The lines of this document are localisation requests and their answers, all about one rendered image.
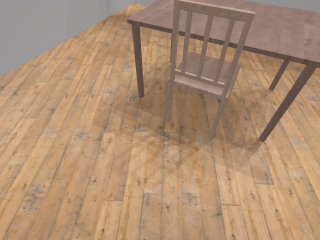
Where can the table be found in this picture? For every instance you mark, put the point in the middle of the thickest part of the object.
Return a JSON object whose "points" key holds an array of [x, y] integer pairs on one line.
{"points": [[285, 33]]}

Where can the chair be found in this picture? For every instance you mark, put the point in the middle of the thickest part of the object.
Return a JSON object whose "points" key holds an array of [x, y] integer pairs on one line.
{"points": [[204, 74]]}

